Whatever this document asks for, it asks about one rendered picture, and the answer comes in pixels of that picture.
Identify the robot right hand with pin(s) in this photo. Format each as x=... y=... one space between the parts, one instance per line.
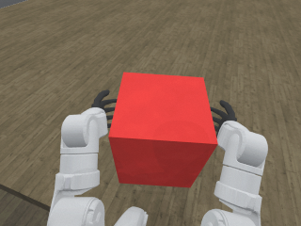
x=225 y=117

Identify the left robot forearm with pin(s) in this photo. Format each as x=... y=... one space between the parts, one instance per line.
x=79 y=147

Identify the left robot upper arm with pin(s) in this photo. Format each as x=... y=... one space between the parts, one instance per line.
x=77 y=211

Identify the right robot forearm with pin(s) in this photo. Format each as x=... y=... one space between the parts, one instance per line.
x=244 y=159

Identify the carton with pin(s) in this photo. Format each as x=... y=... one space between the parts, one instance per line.
x=162 y=132

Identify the robot left hand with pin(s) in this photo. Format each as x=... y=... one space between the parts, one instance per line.
x=100 y=104

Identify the robot left thigh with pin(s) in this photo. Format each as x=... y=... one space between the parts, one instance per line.
x=133 y=216

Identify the right robot upper arm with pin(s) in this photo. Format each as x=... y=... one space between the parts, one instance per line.
x=218 y=217

